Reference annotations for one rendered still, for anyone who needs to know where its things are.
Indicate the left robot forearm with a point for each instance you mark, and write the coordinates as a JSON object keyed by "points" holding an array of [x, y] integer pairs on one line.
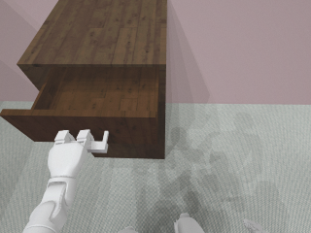
{"points": [[51, 214]]}

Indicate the handle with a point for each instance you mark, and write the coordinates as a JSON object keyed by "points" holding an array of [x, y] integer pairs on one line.
{"points": [[97, 146]]}

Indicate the drawer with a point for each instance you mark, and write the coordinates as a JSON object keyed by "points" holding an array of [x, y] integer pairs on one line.
{"points": [[121, 100]]}

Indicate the robot right shin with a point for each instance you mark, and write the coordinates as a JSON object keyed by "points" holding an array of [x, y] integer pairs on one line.
{"points": [[184, 215]]}

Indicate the robot right thigh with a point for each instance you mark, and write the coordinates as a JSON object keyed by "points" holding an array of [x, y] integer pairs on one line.
{"points": [[187, 225]]}

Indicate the robot left hand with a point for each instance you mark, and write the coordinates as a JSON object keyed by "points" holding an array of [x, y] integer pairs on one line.
{"points": [[67, 159]]}

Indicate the cabinet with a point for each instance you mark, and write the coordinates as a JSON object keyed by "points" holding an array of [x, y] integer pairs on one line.
{"points": [[104, 33]]}

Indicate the robot right hand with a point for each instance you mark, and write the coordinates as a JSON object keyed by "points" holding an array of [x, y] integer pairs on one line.
{"points": [[253, 227]]}

